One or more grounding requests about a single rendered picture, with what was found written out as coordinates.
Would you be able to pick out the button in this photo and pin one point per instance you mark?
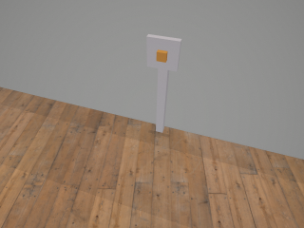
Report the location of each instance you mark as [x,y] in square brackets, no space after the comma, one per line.
[161,56]

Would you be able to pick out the panel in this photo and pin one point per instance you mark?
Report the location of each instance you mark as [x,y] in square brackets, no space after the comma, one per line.
[173,47]

